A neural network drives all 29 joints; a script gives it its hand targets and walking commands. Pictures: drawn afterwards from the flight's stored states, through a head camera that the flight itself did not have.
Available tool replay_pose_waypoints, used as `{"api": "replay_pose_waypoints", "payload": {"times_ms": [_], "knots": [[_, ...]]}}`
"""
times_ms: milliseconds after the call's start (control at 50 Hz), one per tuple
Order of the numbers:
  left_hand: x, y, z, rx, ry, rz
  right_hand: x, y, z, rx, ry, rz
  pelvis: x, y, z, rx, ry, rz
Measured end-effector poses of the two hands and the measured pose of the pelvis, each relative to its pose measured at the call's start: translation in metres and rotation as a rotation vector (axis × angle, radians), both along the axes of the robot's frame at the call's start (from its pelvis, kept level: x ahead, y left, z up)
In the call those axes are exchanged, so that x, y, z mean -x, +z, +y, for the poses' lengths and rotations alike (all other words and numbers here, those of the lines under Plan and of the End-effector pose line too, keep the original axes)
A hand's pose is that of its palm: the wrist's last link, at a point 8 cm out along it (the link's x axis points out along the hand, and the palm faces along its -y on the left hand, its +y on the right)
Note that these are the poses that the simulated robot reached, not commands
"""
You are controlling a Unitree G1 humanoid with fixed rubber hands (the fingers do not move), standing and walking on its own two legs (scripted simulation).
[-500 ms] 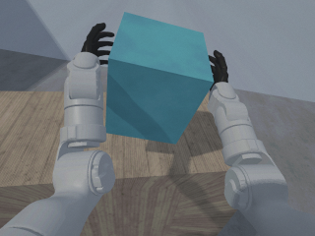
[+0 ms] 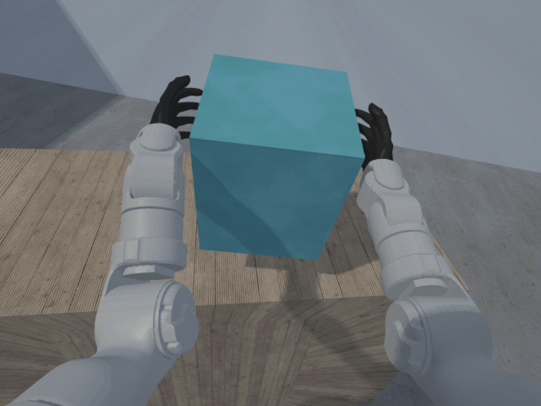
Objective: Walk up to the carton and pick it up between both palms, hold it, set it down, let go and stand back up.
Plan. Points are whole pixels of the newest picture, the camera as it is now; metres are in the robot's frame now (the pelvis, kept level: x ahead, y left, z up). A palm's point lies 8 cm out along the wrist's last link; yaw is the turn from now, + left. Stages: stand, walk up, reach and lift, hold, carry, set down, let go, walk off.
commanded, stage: set down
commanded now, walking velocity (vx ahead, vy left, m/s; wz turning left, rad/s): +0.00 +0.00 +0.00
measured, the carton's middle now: (269, 165) +0.45 +0.00 +0.17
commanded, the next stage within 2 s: none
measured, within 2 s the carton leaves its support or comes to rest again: neither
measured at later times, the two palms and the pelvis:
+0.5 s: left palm (174, 153) +0.41 +0.15 +0.20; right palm (368, 181) +0.39 -0.15 +0.19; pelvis +0.00 +0.00 +0.00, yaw -1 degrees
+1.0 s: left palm (174, 172) +0.41 +0.15 +0.17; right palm (361, 198) +0.39 -0.15 +0.15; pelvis +0.00 +0.00 +0.00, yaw -1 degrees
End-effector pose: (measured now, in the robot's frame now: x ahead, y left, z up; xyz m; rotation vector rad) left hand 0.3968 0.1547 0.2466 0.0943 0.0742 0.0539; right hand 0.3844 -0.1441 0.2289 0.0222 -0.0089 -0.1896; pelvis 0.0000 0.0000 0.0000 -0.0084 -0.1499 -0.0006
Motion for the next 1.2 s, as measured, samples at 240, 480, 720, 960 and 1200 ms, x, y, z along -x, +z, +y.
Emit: {"api": "replay_pose_waypoints", "payload": {"times_ms": [240,480,720,960,1200], "knots": [[-0.005,-0.027,0.000,0.003,-0.005,0.049,-0.001,-0.026,0.000,-0.010,-0.003,0.031,0.003,0.001,0.001,-0.003,-0.005,0.023],[-0.015,-0.044,-0.005,0.016,-0.023,0.072,-0.004,-0.043,-0.005,-0.007,-0.017,0.052,-0.002,0.001,0.001,-0.005,-0.016,0.034],[-0.019,-0.068,0.001,0.020,-0.011,0.115,-0.010,-0.064,0.000,-0.001,-0.003,0.096,-0.007,0.001,0.003,-0.005,-0.018,0.044],[-0.015,-0.075,-0.003,0.015,-0.011,0.107,-0.005,-0.073,-0.002,-0.004,-0.011,0.090,-0.006,0.001,0.004,-0.003,-0.024,0.047],[-0.014,-0.083,-0.004,0.028,-0.022,0.111,0.000,-0.081,-0.004,-0.004,-0.018,0.092,-0.001,0.001,0.004,-0.005,-0.026,0.065]]}}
